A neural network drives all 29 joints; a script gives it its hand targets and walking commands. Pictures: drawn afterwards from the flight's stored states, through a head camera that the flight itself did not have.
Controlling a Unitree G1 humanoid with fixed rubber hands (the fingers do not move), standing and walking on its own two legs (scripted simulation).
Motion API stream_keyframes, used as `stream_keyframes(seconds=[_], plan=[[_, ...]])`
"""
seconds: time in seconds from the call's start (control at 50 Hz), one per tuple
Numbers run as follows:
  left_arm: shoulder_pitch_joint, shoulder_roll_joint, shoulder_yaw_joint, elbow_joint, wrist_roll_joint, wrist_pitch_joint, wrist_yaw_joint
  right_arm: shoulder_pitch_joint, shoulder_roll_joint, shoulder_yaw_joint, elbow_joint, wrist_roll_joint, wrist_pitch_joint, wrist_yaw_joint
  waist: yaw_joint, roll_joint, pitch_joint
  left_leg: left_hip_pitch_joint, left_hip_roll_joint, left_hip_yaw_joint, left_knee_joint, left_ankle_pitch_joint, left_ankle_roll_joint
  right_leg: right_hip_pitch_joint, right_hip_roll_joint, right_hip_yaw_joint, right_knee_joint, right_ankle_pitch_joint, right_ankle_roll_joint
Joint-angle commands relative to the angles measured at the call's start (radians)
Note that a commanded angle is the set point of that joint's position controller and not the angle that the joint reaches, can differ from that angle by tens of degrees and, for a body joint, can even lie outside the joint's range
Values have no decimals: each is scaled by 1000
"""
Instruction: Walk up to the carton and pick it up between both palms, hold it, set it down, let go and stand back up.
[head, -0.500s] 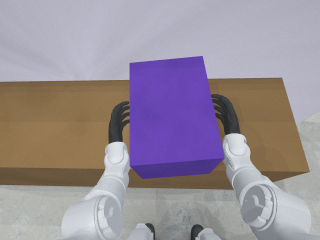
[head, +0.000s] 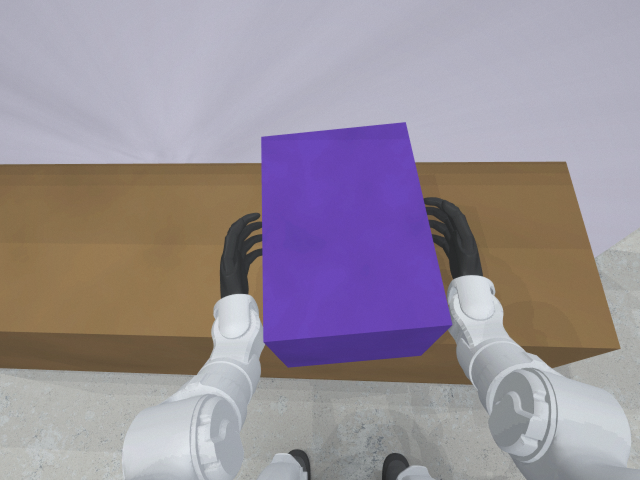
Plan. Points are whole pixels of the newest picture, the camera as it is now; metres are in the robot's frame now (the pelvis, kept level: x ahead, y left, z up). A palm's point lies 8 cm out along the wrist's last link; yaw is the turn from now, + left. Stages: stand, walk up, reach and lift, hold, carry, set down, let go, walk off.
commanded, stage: reach and lift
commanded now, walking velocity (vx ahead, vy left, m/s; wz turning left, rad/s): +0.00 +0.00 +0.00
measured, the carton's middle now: (344, 250) +0.44 +0.03 -0.08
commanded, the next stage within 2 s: none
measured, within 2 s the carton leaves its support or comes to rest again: leaves its support in 0.36 s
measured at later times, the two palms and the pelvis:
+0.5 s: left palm (230, 288) +0.35 +0.17 -0.03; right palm (464, 266) +0.39 -0.12 -0.02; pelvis -0.01 +0.00 -0.01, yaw +1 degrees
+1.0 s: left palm (204, 221) +0.39 +0.18 +0.08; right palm (494, 204) +0.41 -0.12 +0.10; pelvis +0.00 +0.01 +0.02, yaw +4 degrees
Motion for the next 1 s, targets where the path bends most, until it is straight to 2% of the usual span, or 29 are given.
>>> stream_keyframes(seconds=[0.0, 0.04, 0.08, 0.12, 0.22, 0.26, 0.28, 0.34, 0.38, 0.4, 0.46, 0.52, 0.54, 0.58, 0.6, 0.62, 0.64, 0.66, 0.7, 0.76, 0.78, 0.8, 0.82, 0.84, 0.88, 0.92, 0.94, 0.96, 0.98], plan=[[-478, -550, -259, 5, 118, -50, -121, -377, 600, 229, 81, -165, -58, 149, -14, -34, -653, 283, -74, 110, 0, 376, -28, 469, 40, -79, 26, 495, 6], [-489, -542, -261, -7, 109, -50, -127, -375, 637, 238, 135, -144, -45, 145, -10, -23, -682, 280, -74, 117, 4, 385, -31, 524, 34, -64, 49, 556, 13], [-525, -540, -275, 33, 88, -41, -130, -415, 593, 221, 115, -142, -50, 147, -18, 11, -645, 264, -77, 116, -27, 275, -29, 492, 31, -74, 12, 436, 3], [-551, -536, -291, 15, 49, -42, -133, -448, 578, 227, 87, -133, -39, 152, -24, -34, -692, 256, -71, 116, 1, 300, -32, 458, 45, -85, 27, 449, 1], [-575, -540, -312, 26, 32, -44, -147, -443, 636, 296, 119, -90, -6, 146, -4, -44, -658, 195, -86, 119, -4, 268, -11, 537, 33, -64, 57, 496, 13], [-542, -592, -343, 13, 19, -32, -144, -444, 649, 340, 59, -51, -1, 135, -27, -26, -729, 216, -92, 100, 2, 330, -25, 567, 43, -59, 55, 556, 9], [-490, -581, -335, 45, -16, -31, -150, -455, 638, 351, -8, -46, -4, 130, -15, -75, -720, 200, -87, 95, 22, 327, -10, 553, 41, -53, 61, 541, 5], [-620, -595, -404, -39, -28, -25, -139, -470, 662, 376, 22, -16, 21, 135, -30, -1, -741, 253, -93, 94, 21, 339, -34, 505, 56, -78, 83, 512, 11], [-623, -641, -409, -25, -40, -24, -137, -487, 695, 410, -2, 12, 37, 130, -25, -29, -773, 249, -92, 90, 34, 320, -24, 506, 50, -58, 68, 487, 6], [-577, -657, -464, -59, -76, -9, -139, -498, 692, 437, -107, 39, 38, 127, -62, 7, -801, 270, -101, 85, 38, 311, -34, 510, 56, -68, 51, 489, -1], [-715, -655, -490, -73, -107, -4, -134, -533, 703, 456, -59, 64, 77, 135, -43, 19, -782, 305, -90, 61, 33, 255, -30, 441, 64, -79, 59, 370, 5], [-741, -651, -493, -83, -125, 4, -131, -556, 721, 487, -85, 104, 121, 121, -63, -28, -753, 303, -96, 44, 51, 252, -26, 459, 57, -67, 62, 359, 7], [-735, -662, -512, -164, -135, 4, -128, -547, 740, 528, -146, 142, 137, 129, -35, 21, -774, 305, -101, 48, 47, 240, -30, 477, 57, -65, 56, 337, -2], [-744, -693, -615, -196, -187, 16, -125, -535, 783, 596, -190, 186, 163, 111, -77, 45, -783, 359, -109, 30, 73, 325, -45, 461, 71, -73, 69, 384, -8], [-795, -711, -549, -144, -156, 42, -127, -595, 762, 544, -182, 178, 185, 117, -65, -6, -711, 357, -100, 23, 41, 251, -27, 430, 74, -73, 26, 276, -9], [-769, -718, -573, -143, -160, 49, -127, -588, 794, 610, -207, 215, 210, 114, -60, 7, -687, 370, -98, 23, 29, 253, -33, 472, 61, -61, 33, 302, 1], [-885, -691, -565, -225, -157, 59, -123, -586, 771, 551, -180, 217, 223, 114, -87, 57, -735, 359, -109, 31, 41, 215, -40, 426, 62, -71, 41, 255, -9], [-838, -684, -562, -226, -159, 72, -122, -579, 816, 597, -190, 232, 260, 122, -59, -2, -674, 353, -110, 22, 8, 209, -21, 487, 48, -55, 16, 252, 4], [-792, -689, -550, -246, -168, 108, -127, -547, 801, 603, -244, 262, 302, 119, -52, 12, -620, 397, -115, 28, -8, 200, -19, 493, 50, -52, 3, 225, -2], [-814, -698, -561, -233, -176, 166, -136, -586, 764, 567, -249, 298, 347, 121, -96, 54, -545, 452, -120, -1, -54, 171, -33, 479, 53, -57, -50, 126, -10], [-821, -707, -573, -254, -167, 186, -139, -560, 798, 604, -241, 307, 366, 127, -82, 48, -549, 439, -115, 7, -58, 192, -21, 484, 47, -55, -47, 143, -8], [-784, -737, -574, -187, -165, 216, -143, -599, 765, 599, -257, 322, 384, 123, -107, 73, -536, 514, -106, -5, -86, 214, -42, 491, 50, -57, -92, 161, -16], [-849, -697, -548, -286, -170, 210, -138, -592, 775, 587, -298, 332, 395, 126, -85, 85, -521, 514, -114, -14, -86, 217, -38, 492, 53, -60, -95, 150, -12], [-873, -684, -519, -278, -170, 213, -141, -580, 782, 590, -275, 330, 420, 124, -106, 11, -466, 511, -112, -19, -101, 244, -37, 542, 45, -57, -108, 168, -3], [-879, -682, -511, -298, -167, 252, -152, -539, 748, 539, -259, 345, 459, 118, -144, 42, -389, 555, -108, -26, -134, 212, -46, 573, 43, -53, -146, 151, -7], [-833, -683, -503, -298, -158, 268, -160, -553, 788, 574, -298, 353, 465, 119, -112, 29, -409, 560, -121, -20, -150, 255, -26, 629, 29, -32, -164, 197, 3], [-837, -713, -514, -334, -141, 287, -165, -531, 773, 543, -304, 336, 466, 122, -146, 53, -430, 625, -116, -22, -170, 305, -41, 637, 41, -49, -177, 252, 1], [-837, -680, -508, -353, -167, 279, -158, -568, 787, 605, -413, 381, 462, 127, -109, 18, -534, 608, -123, -22, -166, 321, -29, 651, 40, -28, -186, 269, 11], [-787, -715, -508, -372, -135, 293, -157, -531, 805, 611, -378, 371, 475, 129, -113, 37, -529, 661, -113, -32, -183, 351, -36, 664, 43, -35, -205, 295, 3]])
